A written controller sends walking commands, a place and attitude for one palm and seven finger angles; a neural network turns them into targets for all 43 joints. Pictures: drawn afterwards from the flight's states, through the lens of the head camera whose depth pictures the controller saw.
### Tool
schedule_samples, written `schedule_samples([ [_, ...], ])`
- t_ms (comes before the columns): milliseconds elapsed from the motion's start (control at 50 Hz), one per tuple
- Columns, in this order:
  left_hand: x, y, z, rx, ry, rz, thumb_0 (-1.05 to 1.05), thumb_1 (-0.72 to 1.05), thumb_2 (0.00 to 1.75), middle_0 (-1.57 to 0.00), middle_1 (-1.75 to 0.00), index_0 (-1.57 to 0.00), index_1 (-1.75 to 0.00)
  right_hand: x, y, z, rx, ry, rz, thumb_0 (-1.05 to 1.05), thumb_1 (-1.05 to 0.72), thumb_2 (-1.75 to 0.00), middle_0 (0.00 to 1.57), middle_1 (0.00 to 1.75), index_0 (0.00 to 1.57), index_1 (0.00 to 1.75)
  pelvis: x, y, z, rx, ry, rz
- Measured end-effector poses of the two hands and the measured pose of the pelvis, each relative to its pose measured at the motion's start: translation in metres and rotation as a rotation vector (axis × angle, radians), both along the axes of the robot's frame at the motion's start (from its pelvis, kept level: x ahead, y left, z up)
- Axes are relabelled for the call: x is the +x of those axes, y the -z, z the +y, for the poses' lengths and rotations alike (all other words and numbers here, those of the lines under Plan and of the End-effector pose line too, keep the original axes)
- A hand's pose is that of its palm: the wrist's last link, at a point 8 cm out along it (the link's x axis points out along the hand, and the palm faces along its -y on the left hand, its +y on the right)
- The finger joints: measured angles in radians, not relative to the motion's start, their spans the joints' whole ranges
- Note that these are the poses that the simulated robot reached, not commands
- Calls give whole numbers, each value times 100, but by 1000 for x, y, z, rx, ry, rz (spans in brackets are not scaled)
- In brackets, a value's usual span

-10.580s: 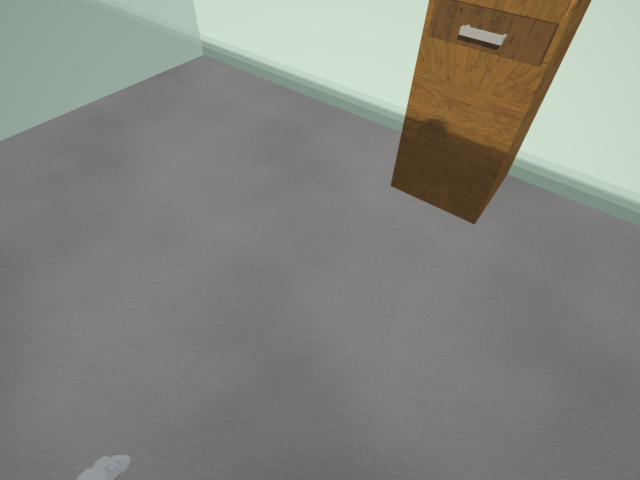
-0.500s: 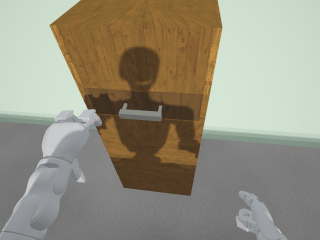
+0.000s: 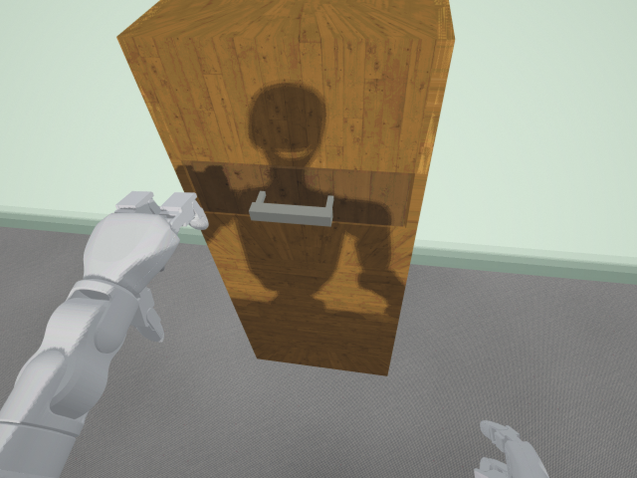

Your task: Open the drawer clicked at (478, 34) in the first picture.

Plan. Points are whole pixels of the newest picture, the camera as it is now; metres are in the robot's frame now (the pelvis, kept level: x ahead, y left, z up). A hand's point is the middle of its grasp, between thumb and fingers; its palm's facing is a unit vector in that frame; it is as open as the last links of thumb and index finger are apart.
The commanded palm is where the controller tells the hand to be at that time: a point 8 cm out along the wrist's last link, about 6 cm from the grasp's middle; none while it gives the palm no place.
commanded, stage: raise the hand with hooked fingers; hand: left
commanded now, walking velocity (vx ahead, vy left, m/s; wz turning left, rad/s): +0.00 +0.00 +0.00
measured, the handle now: (293, 206) +0.53 +0.12 +0.01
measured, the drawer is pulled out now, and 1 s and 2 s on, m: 0.00 0.00 0.00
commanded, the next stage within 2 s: move the hooked fingers above the handle in 0.06 s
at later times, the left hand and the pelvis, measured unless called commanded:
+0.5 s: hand (187, 245) +0.35 +0.22 +0.11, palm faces +0.11 -0.09 -0.99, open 13.8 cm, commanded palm +0.32 +0.22 +0.16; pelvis +0.00 +0.02 +0.00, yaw +1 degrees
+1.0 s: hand (233, 229) +0.41 +0.18 +0.08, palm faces +0.05 -0.07 -1.00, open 13.8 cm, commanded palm +0.38 +0.17 +0.14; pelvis +0.02 +0.01 -0.01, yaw +0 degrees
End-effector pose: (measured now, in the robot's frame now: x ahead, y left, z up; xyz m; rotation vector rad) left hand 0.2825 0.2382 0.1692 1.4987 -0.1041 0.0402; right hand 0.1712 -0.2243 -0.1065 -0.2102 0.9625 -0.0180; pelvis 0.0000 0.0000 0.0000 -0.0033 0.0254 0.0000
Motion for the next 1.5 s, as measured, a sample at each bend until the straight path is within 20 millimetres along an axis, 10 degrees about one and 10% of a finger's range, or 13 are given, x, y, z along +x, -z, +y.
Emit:
schedule_samples([
  [140, 1, -2, 19, -15, -99, -6, 0, -49, 30, -32, -120, -32, -120, 2, -1, 6, 18, 8, -15, 1, -90, -90, 20, 30, 20, 30, -4, 0, 6, -4, -7, 2],
  [320, 8, 20, -4, -33, 23, 66, 0, -49, 30, -32, -120, -32, -120, 15, -11, 20, 3, -12, -68, 1, -90, -90, 20, 30, 20, 30, -4, 1, 14, -9, -17, -5],
  [640, 70, 27, -26, -23, 0, 57, 0, -49, 30, -32, -120, -32, -120, -1, 9, 34, 48, 17, 53, 1, -90, -90, 20, 30, 20, 30, 8, 3, 24, -9, -18, 54],
  [800, 82, 30, -63, -29, 126, 26, 0, -49, 30, -33, -120, -32, -120, -8, 17, 24, 45, 53, 90, 1, -90, -90, 20, 30, 20, 30, 18, 5, 23, -5, -6, 71],
  [1040, 105, 44, -57, 0, -58, 81, 0, -49, 30, -32, -120, -32, -120, -1, 16, 3, 46, 72, 91, 1, -90, -90, 20, 30, 20, 30, 22, 6, 4, 4, -10, 87],
  [1260, 126, 40, -113, -6, 112, 52, 0, -49, 30, -33, -120, -32, -120, -1, 17, -25, 8, 115, 73, 1, -91, -90, 19, 30, 20, 30, 26, 9, -13, 16, -5, 102],
  [1500, 149, 55, -107, 37, -55, 130, 0, -48, 30, -32, -120, -32, -120, -31, 27, -54, 11, 180, 168, 1, -90, -90, 20, 30, 20, 30, 32, 9, -34, 32, 5, 139],
])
